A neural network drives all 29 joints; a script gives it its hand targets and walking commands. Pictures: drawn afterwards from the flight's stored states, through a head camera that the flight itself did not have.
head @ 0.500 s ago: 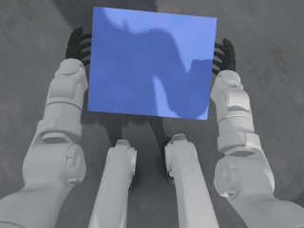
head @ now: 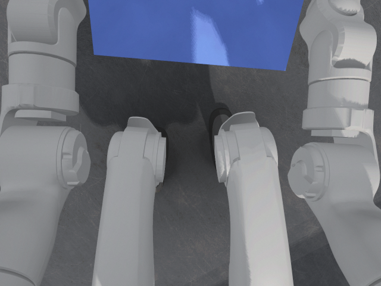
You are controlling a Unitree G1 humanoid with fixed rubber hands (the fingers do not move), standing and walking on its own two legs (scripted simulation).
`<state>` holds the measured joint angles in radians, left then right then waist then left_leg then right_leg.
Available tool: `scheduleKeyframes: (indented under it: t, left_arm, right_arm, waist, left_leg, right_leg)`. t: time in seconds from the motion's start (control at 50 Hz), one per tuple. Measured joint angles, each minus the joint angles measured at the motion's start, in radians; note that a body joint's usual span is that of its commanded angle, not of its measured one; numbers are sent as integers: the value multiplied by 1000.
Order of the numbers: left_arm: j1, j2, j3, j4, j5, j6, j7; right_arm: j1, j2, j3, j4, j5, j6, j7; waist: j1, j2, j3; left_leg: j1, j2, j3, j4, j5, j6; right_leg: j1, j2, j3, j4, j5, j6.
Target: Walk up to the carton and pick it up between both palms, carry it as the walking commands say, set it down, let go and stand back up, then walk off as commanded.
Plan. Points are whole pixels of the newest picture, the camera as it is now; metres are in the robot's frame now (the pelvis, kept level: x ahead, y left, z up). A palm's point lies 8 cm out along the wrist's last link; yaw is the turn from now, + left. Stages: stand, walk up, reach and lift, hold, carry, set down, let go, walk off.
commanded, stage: set down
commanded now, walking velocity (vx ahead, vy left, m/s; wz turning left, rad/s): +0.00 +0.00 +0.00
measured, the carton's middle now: out of the picture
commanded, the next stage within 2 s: none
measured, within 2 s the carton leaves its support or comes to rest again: neither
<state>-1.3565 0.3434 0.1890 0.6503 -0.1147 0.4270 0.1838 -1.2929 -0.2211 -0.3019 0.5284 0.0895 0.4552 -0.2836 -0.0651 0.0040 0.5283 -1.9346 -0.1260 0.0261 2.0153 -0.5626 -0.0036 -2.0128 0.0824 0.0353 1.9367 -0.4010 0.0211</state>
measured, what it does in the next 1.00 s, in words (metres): lowers itself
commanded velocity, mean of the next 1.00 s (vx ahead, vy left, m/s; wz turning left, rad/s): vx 0.00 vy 0.00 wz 0.00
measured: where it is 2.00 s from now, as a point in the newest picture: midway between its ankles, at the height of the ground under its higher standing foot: (189, 162)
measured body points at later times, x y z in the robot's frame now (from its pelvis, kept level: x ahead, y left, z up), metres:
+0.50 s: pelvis +0.02 -0.01 -0.05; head +0.39 -0.03 +0.19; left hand +0.60 +0.14 -0.20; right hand +0.56 -0.23 -0.20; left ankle +0.13 +0.10 -0.40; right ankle +0.17 -0.11 -0.40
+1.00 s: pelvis +0.04 +0.00 -0.08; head +0.41 +0.00 +0.16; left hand +0.61 +0.15 -0.26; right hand +0.57 -0.23 -0.25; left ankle +0.13 +0.10 -0.40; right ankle +0.17 -0.11 -0.40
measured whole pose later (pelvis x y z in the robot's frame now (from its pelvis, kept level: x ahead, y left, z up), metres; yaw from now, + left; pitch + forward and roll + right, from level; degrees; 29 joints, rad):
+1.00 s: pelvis +0.04 +0.00 -0.08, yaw +1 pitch +30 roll -2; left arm -1.50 0.43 -0.03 0.99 -0.19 0.27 0.11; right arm -1.41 -0.35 -0.23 0.97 0.21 0.22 -0.16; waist -0.07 -0.01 0.52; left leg -2.14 -0.13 0.02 2.32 -0.69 0.02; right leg -2.21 0.02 -0.04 2.23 -0.54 -0.01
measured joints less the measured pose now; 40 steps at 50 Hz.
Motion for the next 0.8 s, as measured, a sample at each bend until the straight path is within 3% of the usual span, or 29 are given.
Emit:
scheduleKeyframes:
  t: [0.12,0.24,0.4,0.64,0.8]
  left_arm:
    - [-87,15,16,141,37,-37,-28]
    - [-134,24,23,204,58,-70,-35]
    - [-130,29,-3,196,44,-86,-25]
    - [-103,26,-90,213,13,-108,13]
    - [-143,63,-162,302,-13,-141,-76]
  right_arm:
    - [-70,-6,-15,105,-22,-24,3]
    - [-119,-11,-32,178,-51,-65,18]
    - [-115,-25,-10,174,-22,-80,11]
    - [-107,-69,20,270,45,-140,30]
    - [-127,-113,30,383,76,-196,87]
  waist:
    - [-2,5,-3]
    - [-3,7,-5]
    - [2,-1,-3]
    - [-9,-40,-4]
    - [-2,-27,-5]
  left_leg:
    - [-17,5,9,32,-4,-1]
    - [-43,7,8,61,-14,-6]
    - [-113,10,0,129,-43,-14]
    - [-161,2,-19,213,-91,-13]
    - [-200,-5,-20,262,-105,1]
  right_leg:
    - [-23,3,2,36,0,-3]
    - [-53,2,-5,66,-7,-10]
    - [-128,0,-26,129,-27,-22]
    - [-167,-23,-61,204,-79,-34]
    - [-188,-48,-75,248,-110,-32]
